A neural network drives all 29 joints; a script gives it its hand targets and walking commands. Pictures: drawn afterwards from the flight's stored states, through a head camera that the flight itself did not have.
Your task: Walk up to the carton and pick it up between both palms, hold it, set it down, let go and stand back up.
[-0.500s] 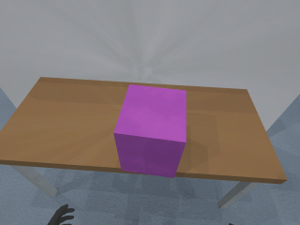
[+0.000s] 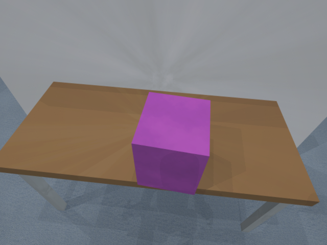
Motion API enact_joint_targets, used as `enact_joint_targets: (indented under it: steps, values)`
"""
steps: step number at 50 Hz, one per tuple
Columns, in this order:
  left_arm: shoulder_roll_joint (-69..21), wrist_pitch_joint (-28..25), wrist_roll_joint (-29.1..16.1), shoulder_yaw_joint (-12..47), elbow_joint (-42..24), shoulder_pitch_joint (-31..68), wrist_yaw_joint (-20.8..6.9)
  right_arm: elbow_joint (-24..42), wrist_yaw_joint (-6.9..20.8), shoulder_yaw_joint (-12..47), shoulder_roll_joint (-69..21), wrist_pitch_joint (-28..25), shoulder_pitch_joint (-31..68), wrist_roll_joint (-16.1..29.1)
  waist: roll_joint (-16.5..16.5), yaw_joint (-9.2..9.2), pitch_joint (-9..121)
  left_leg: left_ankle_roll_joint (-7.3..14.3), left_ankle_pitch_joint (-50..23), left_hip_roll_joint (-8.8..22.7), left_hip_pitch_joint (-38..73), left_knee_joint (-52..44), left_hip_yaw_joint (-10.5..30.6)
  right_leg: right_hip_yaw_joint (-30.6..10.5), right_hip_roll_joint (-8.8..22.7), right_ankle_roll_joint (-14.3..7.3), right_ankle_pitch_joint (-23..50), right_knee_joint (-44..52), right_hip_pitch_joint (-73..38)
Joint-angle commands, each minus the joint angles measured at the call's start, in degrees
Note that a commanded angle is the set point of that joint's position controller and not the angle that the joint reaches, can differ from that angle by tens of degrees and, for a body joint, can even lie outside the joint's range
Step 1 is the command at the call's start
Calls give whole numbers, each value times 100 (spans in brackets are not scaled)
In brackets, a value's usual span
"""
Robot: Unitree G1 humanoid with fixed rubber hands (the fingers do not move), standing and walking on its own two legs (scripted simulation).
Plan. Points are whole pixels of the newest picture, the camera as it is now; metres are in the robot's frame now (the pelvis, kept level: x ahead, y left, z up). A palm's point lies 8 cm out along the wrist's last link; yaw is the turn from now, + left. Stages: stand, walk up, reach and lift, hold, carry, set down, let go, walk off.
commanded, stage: stand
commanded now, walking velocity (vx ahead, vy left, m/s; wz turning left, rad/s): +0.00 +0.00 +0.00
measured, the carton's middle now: (172, 144) +0.43 -0.02 -0.07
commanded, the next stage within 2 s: none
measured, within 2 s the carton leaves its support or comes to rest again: neither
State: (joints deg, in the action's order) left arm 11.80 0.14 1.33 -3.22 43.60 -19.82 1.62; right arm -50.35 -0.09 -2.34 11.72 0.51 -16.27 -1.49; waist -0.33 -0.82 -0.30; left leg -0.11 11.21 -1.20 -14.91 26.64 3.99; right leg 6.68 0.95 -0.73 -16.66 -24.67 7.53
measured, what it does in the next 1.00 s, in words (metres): stands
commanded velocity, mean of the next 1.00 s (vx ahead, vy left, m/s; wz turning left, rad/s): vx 0.00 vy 0.00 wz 0.00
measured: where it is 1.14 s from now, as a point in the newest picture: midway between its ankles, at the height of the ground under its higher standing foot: outside the picture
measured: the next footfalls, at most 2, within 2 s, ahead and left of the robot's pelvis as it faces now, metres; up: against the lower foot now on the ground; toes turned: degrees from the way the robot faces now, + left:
none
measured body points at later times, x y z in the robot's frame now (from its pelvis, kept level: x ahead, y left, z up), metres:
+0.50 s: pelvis +0.01 +0.00 +0.00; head +0.01 +0.00 +0.45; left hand +0.00 +0.24 -0.15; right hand +0.03 -0.24 -0.15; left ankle +0.03 +0.12 -0.74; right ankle -0.04 -0.11 -0.74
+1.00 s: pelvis +0.01 -0.01 +0.00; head +0.01 -0.01 +0.45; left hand -0.02 +0.21 -0.15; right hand +0.02 -0.22 -0.16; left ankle +0.03 +0.12 -0.74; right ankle -0.04 -0.11 -0.74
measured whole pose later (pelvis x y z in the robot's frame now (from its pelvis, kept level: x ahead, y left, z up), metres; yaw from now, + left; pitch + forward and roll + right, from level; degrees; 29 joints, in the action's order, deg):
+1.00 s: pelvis +0.01 -0.01 +0.00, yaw +1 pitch -1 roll +0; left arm 7.6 -0.2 1.1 -1.2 60.9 -22.4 2.6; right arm -63.9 -2.3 -0.2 8.2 0.6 -16.5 -0.4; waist -0.5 -0.3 -0.7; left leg -0.5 11.3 -1.7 -12.0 24.5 4.7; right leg 7.2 1.4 -0.8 -17.5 -23.2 4.4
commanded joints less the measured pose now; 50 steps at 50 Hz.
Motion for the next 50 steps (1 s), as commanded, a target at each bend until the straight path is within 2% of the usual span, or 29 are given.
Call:
enact_joint_targets:
  steps: [1, 36, 37, 38, 39, 40, 41, 42, 43, 44, 45, 46, 47, 48, 50]
  values:
    - [548, -63, -12, -133, -98, -250, 34, 121, -47, -125, 592, -52, -167, 12, -28, 3, -154, 184, -818, 407, -60, -358, 416, -573, 474, -192, 274, 565, 73]
    - [160, -50, -45, 83, 1521, -695, 118, -1072, -206, 65, 224, -2, -407, 76, 20, 42, -438, 180, -952, 381, 103, -495, 408, -458, 534, -175, 581, 691, -108]
    - [197, -37, -47, 89, 1506, -645, 116, -1060, -219, 113, 101, -6, -379, 102, -98, 31, -348, 181, -826, 355, 141, -531, 422, -453, 542, -178, 416, 721, -64]
    - [320, -38, -38, 41, 1523, -680, 97, -1076, -229, 80, 228, -5, -313, 112, 43, 8, -306, 146, -696, 340, 349, -556, 413, -424, 501, -175, 187, 760, 101]
    - [103, -23, -35, 97, 1543, -645, 111, -1120, -235, 86, 327, -5, -332, 111, -320, 67, -455, 161, -410, 414, 79, -687, 504, -411, 473, -149, 224, 678, 33]
    - [46, -41, -29, 106, 1558, -644, 104, -1092, -229, 143, 114, 4, -205, 119, -219, -2, -400, 213, -428, 420, -5, -654, 554, -425, 530, -141, 389, 622, -122]
    - [95, -16, -22, 97, 1548, -626, 117, -1127, -246, 155, 71, -2, -242, 93, -74, 27, -550, 152, -492, 431, -2, -685, 543, -441, 488, -138, 359, 616, -27]
    - [168, -45, -30, 94, 1583, -671, 111, -1133, -252, 120, 248, -22, -319, 119, 106, 36, -417, 228, -685, 452, 165, -593, 544, -435, 497, -134, 384, 636, 46]
    - [-8, -35, -39, 128, 1611, -705, 83, -1200, -215, 129, 239, -43, -322, 106, 85, -4, -360, 156, -980, 439, 121, -577, 492, -392, 479, -101, 591, 605, -103]
    - [-18, -70, -23, 106, 1685, -846, 128, -1262, -205, 160, 61, -47, -483, 115, -68, 76, -199, 190, -853, 404, 183, -471, 453, -478, 563, -117, 660, 579, -323]
    - [1, -56, -41, 137, 1681, -770, 116, -1256, -222, 165, 21, -39, -349, 118, -97, 66, -388, 197, -979, 390, 250, -479, 412, -543, 612, -168, 655, 644, 20]
    - [12, -37, -19, 122, 1706, -845, 138, -1273, -215, 145, 91, -32, -345, 103, 131, 28, -363, 180, -1017, 410, 237, -475, 395, -422, 507, -152, 686, 624, -66]
    - [22, -33, -21, 151, 1695, -757, 123, -1291, -246, 134, 185, -26, -388, 76, -69, 48, -560, 146, -1106, 376, -44, -525, 419, -369, 501, -101, 697, 622, -60]
    - [-47, -57, -16, 158, 1694, -673, 122, -1321, -233, 127, 110, 11, -304, 122, 43, 55, -612, 122, -976, 343, -69, -443, 340, -424, 551, -147, 723, 673, 43]
    - [202, -99, -37, 84, 1668, -640, 118, -1325, -260, 144, 248, 13, -279, 92, 185, 49, -713, 164, -1429, 440, 78, -406, 395, -398, 558, -108, 1021, 595, -12]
